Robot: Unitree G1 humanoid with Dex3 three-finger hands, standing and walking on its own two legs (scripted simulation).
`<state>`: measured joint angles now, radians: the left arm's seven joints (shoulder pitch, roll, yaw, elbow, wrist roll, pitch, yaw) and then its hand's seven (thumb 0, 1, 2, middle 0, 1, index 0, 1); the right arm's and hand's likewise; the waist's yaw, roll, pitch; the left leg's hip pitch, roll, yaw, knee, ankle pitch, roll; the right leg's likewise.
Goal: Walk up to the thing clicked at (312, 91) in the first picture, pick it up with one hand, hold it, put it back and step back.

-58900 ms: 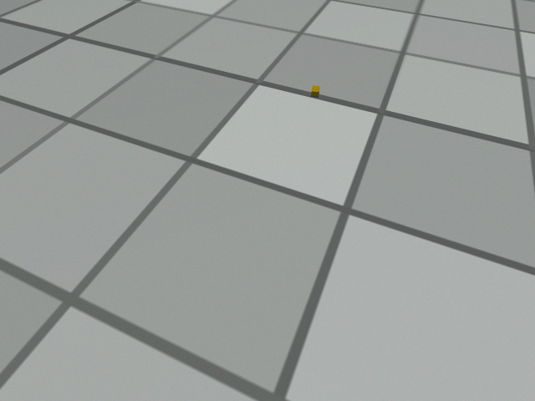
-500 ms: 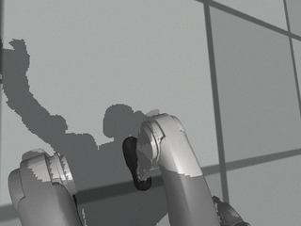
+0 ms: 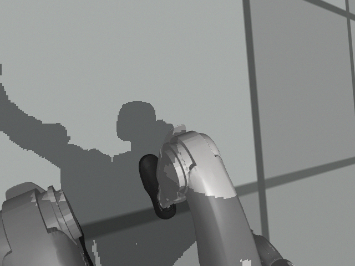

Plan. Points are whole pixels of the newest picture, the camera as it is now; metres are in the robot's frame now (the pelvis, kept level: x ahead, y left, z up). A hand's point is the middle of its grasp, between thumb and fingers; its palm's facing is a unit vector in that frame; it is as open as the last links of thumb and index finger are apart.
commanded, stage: rest palm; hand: left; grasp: from above
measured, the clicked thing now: out of the picture +0.57 +0.30 -0.31
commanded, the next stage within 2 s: close in 1.38 s
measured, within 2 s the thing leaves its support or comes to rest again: neither
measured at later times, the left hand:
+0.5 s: hand out of the picture +0.53 +0.28 -0.25, palm faces -0.50 -0.07 -0.87, open 11.8 cm
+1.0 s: hand out of the picture +0.54 +0.28 -0.26, palm faces -0.47 -0.07 -0.88, open 10.7 cm
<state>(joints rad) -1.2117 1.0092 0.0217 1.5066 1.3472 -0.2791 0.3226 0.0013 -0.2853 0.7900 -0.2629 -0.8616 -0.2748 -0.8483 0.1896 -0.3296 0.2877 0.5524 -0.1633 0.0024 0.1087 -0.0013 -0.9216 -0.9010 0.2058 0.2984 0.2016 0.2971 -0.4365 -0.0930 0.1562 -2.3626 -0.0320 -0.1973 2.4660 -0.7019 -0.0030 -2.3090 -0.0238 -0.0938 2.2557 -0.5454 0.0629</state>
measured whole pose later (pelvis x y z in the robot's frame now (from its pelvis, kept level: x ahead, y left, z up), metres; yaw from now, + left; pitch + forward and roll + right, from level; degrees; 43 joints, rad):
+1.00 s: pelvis +0.00 +0.01 +0.00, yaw -4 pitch +33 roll -17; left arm -1.26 1.11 0.02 1.62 1.34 -0.22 0.41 0.00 0.02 0.55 -0.52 -0.60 -0.53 -0.59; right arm 0.15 -0.34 0.39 0.55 -0.22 -0.07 0.13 0.00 -0.92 -0.90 0.20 0.30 0.20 0.30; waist -0.50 -0.11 0.20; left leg -2.38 -0.02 -0.23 2.51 -0.73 0.03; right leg -2.30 -0.01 -0.12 2.25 -0.55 0.07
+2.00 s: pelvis +0.00 +0.01 +0.00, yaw -4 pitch +32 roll -17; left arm -1.25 1.13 0.01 1.59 1.32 -0.22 0.41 0.00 0.41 0.21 -0.79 -0.35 -0.83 -0.32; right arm 0.13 -0.35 0.40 0.54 -0.23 -0.07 0.12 0.00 -0.91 -0.90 0.20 0.30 0.20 0.30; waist -0.49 -0.12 0.22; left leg -2.37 -0.01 -0.24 2.50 -0.73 0.03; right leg -2.28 -0.01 -0.13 2.24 -0.55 0.07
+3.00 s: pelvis +0.00 +0.01 +0.00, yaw -4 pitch +32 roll -18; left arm -1.24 1.14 0.03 1.57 1.32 -0.23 0.39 -0.01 0.45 0.01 -0.96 -0.13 -1.00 -0.11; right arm 0.13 -0.36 0.41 0.51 -0.23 -0.05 0.11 0.00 -0.91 -0.90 0.20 0.30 0.20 0.30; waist -0.49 -0.12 0.23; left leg -2.37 -0.01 -0.24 2.50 -0.73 0.03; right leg -2.28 -0.01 -0.14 2.23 -0.54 0.06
